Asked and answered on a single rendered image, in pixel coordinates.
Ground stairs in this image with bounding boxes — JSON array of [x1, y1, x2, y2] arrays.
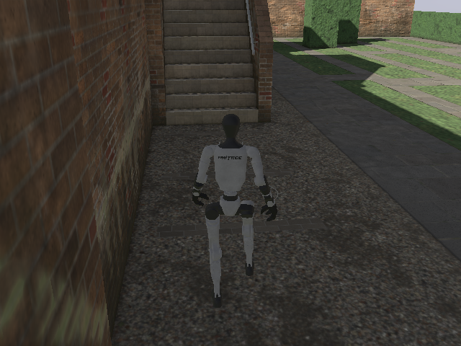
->
[[164, 0, 259, 125]]

